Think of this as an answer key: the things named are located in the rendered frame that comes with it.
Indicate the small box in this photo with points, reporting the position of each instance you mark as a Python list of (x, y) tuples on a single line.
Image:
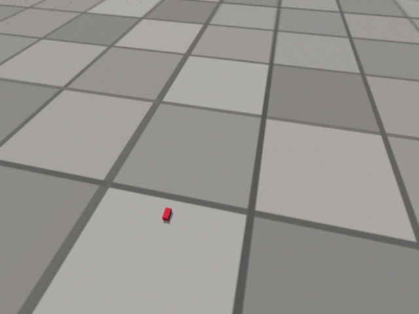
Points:
[(167, 214)]

